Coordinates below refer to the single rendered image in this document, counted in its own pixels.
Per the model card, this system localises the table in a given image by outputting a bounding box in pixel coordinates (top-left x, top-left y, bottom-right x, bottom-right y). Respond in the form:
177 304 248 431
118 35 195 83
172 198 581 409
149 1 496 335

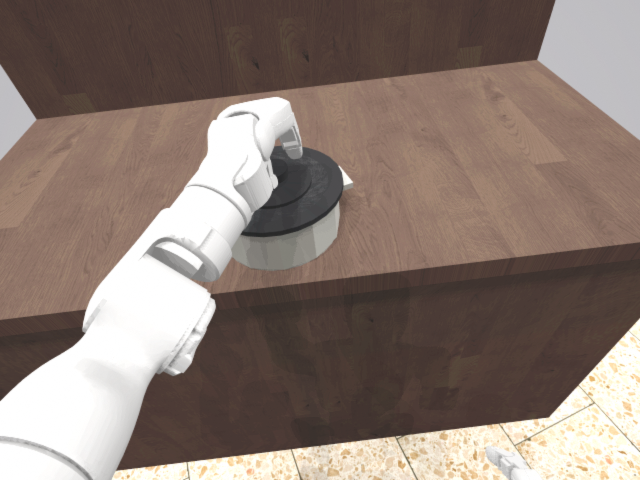
0 0 640 471

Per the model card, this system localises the robot right hand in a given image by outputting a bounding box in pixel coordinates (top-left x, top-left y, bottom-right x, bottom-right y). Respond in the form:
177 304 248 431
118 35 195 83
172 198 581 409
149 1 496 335
485 446 543 480

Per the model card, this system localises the lid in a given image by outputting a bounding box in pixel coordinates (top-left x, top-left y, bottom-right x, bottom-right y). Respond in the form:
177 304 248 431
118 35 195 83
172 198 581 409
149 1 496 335
240 146 344 237

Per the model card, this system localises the left robot forearm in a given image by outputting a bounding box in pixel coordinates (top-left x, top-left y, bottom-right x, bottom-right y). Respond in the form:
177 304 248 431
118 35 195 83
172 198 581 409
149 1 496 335
82 108 275 333

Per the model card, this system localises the left robot upper arm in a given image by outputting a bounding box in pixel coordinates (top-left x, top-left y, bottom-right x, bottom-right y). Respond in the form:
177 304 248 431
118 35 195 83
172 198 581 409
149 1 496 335
0 254 216 480

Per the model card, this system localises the knob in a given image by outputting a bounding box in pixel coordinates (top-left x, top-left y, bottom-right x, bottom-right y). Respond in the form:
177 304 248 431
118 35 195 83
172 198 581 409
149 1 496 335
270 158 288 184

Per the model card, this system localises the robot left hand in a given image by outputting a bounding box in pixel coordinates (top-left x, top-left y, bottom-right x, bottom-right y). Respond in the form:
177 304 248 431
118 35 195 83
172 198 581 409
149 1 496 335
217 97 302 191

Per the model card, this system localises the pot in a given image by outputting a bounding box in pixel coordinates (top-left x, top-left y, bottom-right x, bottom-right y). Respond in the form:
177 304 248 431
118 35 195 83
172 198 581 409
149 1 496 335
231 166 353 271

